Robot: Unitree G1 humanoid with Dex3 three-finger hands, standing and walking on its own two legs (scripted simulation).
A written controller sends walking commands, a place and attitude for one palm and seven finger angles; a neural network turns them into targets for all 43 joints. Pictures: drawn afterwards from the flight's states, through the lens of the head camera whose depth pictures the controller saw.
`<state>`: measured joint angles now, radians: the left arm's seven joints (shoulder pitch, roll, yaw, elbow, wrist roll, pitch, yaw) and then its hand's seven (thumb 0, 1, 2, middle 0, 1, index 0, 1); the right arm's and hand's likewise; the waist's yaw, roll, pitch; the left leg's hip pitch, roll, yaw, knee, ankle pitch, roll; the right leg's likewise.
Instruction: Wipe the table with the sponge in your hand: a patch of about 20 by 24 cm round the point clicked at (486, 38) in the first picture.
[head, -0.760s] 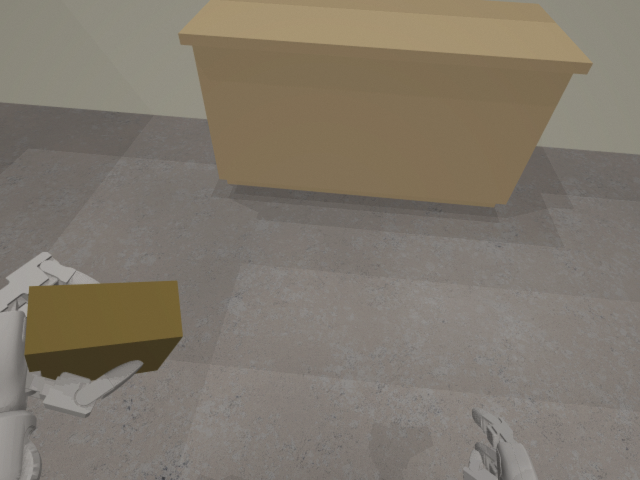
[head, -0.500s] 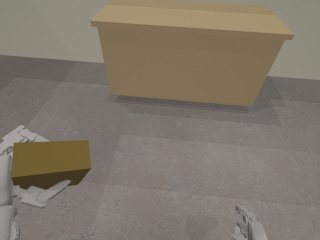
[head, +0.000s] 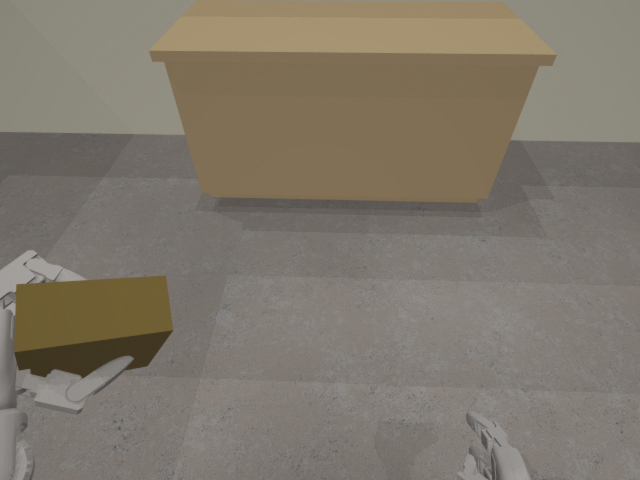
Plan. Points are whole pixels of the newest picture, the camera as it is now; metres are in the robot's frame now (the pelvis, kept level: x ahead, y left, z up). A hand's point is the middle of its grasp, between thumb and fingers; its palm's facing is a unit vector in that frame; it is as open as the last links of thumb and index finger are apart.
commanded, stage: walk to a spot facing it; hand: left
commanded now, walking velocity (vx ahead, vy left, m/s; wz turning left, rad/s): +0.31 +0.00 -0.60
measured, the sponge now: (114, 330) +0.22 +0.22 +0.15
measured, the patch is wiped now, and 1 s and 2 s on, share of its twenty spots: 0.00 0.00 0.00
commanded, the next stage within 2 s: none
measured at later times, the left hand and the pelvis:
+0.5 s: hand (218, 216) +0.36 +0.15 +0.17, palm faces +0.21 -0.89 -0.41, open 9.8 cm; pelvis +0.09 -0.03 +0.00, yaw -14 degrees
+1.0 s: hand (349, 147) +0.51 +0.01 +0.18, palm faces +0.02 -0.85 -0.52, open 9.8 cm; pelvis +0.22 -0.13 +0.00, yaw -22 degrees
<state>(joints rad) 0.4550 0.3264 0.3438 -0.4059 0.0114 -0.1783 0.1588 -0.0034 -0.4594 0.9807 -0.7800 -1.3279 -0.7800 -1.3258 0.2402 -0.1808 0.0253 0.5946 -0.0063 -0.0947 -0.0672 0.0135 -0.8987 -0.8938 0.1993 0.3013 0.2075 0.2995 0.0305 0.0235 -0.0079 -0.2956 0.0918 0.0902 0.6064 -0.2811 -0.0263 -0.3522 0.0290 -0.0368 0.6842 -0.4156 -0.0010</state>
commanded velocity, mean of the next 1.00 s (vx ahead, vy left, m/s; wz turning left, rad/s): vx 0.36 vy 0.00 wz -0.27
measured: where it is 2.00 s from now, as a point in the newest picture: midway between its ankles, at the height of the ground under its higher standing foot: (437, 412)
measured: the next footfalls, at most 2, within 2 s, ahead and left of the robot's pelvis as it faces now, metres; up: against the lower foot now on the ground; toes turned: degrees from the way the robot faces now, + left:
left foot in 0.46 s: +0.17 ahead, +0.11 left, +0.00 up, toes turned -5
right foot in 0.74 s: +0.22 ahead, -0.21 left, +0.00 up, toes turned -30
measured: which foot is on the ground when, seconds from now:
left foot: down 0.00-0.06, up 0.08-0.44, down 0.46-0.74, up 0.76-1.00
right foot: down 0.00-0.46, up 0.48-0.72, down 0.74-1.00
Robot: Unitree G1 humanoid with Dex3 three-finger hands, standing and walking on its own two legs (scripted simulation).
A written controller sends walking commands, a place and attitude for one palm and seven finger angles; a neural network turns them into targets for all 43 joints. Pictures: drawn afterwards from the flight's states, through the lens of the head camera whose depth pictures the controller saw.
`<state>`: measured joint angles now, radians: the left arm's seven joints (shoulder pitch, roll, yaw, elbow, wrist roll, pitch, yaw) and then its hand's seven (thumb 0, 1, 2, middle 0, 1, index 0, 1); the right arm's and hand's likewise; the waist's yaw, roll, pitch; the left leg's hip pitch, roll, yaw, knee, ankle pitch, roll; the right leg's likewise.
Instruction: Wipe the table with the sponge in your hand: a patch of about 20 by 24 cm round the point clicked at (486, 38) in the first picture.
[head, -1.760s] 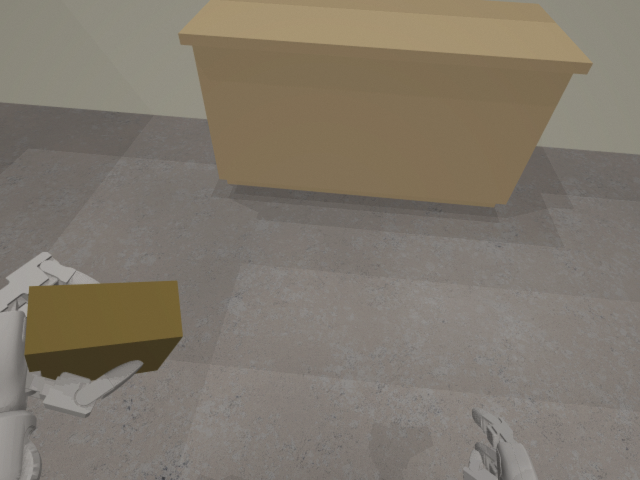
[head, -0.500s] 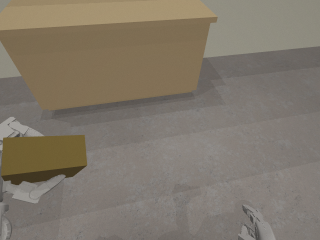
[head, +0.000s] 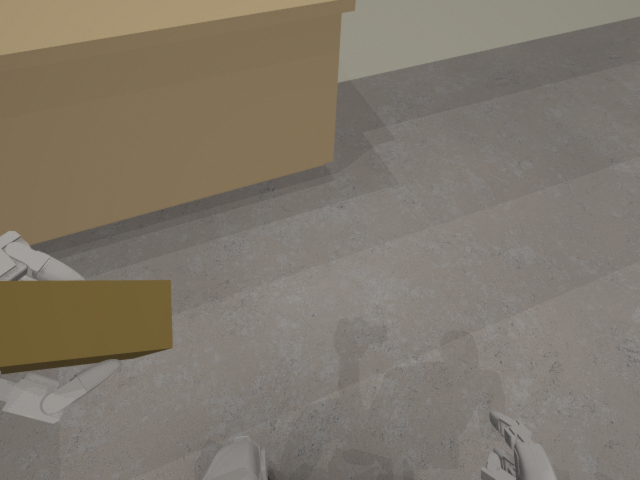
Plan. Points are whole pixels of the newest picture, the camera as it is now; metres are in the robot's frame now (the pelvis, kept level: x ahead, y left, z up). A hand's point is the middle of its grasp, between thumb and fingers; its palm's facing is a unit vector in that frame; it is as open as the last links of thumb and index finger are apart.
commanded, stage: walk to a spot facing it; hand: left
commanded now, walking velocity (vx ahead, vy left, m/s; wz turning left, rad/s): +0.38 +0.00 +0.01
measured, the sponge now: (102, 327) +0.23 +0.20 +0.16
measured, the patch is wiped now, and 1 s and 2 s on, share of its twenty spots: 0.00 0.00 0.00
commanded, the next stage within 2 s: none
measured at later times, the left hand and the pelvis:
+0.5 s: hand (159, 178) +0.39 +0.19 +0.17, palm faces +0.41 -0.76 -0.50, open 9.8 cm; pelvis +0.16 -0.05 -0.01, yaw +0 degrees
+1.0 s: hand (197, 85) +0.54 +0.18 +0.18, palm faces +0.43 -0.80 -0.43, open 9.8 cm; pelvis +0.32 -0.06 +0.00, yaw +2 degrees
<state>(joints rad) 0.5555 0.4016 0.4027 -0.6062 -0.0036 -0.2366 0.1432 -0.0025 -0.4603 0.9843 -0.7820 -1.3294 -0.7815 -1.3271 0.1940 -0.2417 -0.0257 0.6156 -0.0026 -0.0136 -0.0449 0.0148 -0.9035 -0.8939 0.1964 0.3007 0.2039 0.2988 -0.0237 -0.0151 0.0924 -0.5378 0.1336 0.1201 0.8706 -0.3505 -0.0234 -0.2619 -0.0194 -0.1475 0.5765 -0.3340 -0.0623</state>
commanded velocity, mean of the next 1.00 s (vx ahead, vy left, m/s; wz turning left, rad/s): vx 0.38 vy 0.00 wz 0.09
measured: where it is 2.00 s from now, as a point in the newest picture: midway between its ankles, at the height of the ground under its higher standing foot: (360, 350)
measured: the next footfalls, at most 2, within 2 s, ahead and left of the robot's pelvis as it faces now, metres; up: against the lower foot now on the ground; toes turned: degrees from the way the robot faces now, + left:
left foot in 0.10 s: +0.17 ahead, +0.14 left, +0.00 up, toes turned +11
right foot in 0.44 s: +0.24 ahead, -0.15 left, +0.00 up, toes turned -12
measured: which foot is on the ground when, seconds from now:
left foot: up 0.00-0.08, down 0.10-0.44, up 0.46-0.78, down 0.80-1.00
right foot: down 0.00-0.12, up 0.14-0.42, down 0.44-0.80, up 0.82-1.00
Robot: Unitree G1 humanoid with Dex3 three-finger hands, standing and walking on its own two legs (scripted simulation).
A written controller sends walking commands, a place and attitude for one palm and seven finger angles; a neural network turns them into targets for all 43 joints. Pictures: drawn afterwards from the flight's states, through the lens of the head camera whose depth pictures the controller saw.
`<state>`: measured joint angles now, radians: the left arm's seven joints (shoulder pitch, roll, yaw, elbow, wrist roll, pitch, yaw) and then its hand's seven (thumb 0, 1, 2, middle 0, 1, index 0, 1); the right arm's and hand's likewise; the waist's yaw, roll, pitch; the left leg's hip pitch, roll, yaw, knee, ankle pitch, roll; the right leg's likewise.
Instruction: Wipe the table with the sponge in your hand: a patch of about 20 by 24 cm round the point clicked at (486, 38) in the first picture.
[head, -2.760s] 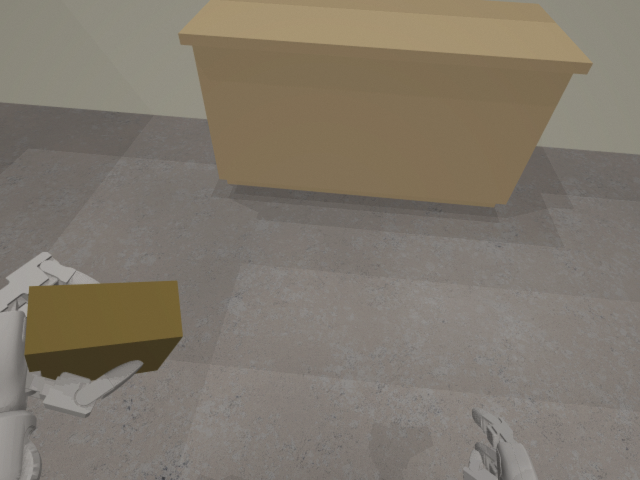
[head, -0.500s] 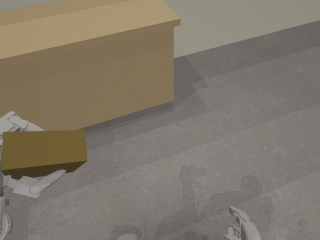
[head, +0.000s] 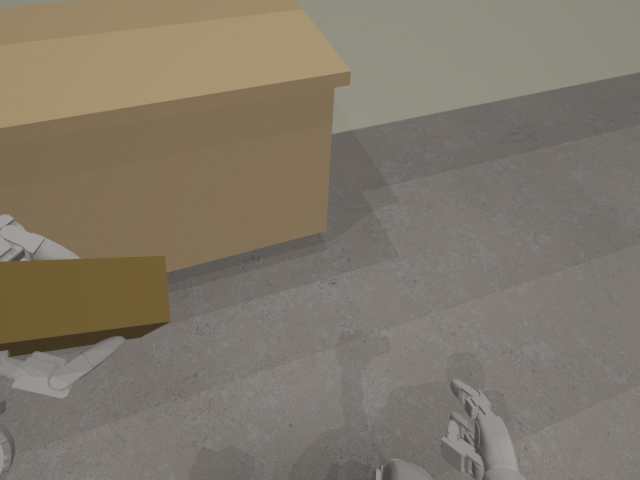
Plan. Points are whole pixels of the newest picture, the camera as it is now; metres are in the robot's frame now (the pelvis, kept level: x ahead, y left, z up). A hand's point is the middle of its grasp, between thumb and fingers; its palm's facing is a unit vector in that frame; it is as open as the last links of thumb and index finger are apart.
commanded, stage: walk to a spot facing it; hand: left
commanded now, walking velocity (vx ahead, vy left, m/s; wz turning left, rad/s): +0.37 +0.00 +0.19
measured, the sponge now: (104, 306) +0.24 +0.21 +0.17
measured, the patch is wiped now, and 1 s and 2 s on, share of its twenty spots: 0.00 0.00 0.00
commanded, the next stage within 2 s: none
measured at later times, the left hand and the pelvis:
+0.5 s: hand (103, 225) +0.32 +0.23 +0.18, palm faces +0.53 -0.72 -0.44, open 9.8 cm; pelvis +0.14 -0.03 -0.02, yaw +10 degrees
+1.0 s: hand (120, 236) +0.31 +0.22 +0.17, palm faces +0.71 -0.55 -0.44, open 9.8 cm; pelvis +0.22 -0.08 +0.00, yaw +27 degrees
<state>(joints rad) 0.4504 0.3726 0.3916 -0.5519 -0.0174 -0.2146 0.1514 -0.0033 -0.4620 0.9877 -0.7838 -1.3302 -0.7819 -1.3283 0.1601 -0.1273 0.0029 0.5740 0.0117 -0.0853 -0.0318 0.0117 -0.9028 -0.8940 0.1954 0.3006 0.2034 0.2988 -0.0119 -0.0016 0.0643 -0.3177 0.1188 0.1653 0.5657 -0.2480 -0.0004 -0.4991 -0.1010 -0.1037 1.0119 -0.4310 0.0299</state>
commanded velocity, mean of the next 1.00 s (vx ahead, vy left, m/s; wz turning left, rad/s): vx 0.18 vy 0.00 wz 0.53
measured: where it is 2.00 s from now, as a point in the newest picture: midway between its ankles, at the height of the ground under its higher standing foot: outside the picture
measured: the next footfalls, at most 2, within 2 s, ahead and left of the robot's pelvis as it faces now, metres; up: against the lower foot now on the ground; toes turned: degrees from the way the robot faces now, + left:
right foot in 0.12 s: +0.14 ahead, -0.16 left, +0.00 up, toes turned -9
left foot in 0.46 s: +0.23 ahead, +0.10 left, +0.00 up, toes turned +21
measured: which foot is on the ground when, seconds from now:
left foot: down 0.00-0.12, up 0.14-0.44, down 0.46-0.80, up 0.82-1.00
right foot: up 0.00-0.10, down 0.12-0.46, up 0.48-0.78, down 0.80-1.00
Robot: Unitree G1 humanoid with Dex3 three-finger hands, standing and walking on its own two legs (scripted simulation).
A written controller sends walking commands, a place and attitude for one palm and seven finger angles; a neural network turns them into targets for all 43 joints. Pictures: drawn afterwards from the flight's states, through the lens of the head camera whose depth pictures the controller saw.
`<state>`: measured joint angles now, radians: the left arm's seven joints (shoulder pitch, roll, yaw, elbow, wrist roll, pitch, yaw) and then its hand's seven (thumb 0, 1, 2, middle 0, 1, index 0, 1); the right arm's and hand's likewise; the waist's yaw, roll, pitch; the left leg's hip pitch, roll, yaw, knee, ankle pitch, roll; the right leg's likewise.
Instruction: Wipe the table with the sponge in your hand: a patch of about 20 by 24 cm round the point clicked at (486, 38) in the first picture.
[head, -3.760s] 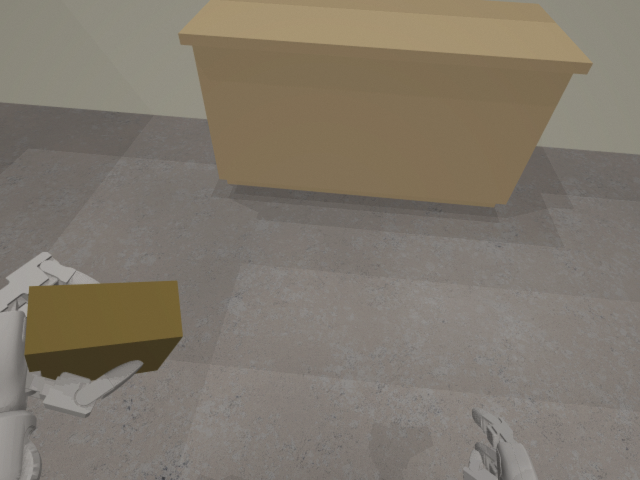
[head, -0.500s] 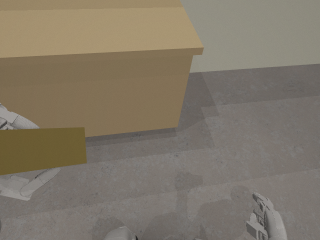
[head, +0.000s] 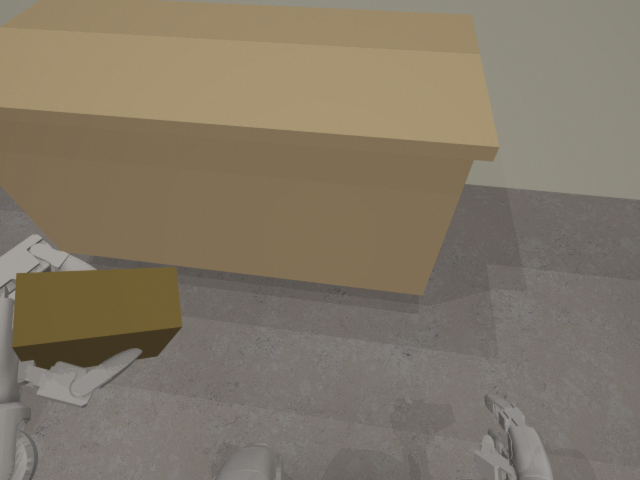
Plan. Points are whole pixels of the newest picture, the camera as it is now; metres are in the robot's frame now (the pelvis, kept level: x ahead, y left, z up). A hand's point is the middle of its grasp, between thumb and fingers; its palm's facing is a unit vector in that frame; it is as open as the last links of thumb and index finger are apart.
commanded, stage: walk to a spot facing it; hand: left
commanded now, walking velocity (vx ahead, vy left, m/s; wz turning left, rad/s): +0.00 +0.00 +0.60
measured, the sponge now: (122, 320) +0.23 +0.20 +0.15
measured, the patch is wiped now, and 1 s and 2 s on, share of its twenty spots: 0.00 0.00 0.00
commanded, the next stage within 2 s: turn to face it in 1.78 s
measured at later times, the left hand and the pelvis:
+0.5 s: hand out of the picture +0.10 +0.25 +0.17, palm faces +0.60 -0.64 -0.49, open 9.8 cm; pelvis -0.03 -0.04 -0.01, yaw +17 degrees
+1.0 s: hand out of the picture -0.04 +0.27 +0.18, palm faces +0.83 -0.42 -0.37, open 9.8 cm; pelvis -0.08 -0.06 -0.01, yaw +35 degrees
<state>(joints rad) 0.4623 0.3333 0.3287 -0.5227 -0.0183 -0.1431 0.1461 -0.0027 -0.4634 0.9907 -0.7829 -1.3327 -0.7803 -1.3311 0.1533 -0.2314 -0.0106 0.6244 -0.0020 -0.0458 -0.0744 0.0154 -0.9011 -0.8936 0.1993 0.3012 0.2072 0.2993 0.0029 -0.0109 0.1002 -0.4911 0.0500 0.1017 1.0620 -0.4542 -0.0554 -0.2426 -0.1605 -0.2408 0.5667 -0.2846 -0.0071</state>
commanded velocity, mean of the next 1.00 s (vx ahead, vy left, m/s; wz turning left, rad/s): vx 0.15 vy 0.00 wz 0.53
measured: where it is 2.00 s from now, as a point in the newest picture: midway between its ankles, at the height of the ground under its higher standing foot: outside the picture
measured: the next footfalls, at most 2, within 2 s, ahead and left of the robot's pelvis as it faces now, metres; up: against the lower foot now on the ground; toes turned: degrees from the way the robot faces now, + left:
left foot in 0.12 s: +0.07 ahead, +0.13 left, +0.00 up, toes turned +12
right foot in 0.48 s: +0.05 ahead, -0.13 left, +0.00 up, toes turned +12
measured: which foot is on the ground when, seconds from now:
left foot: up 0.00-0.10, down 0.12-0.48, up 0.50-0.84, down 0.86-1.00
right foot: down 0.00-0.12, up 0.14-0.46, down 0.48-0.86, up 0.88-1.00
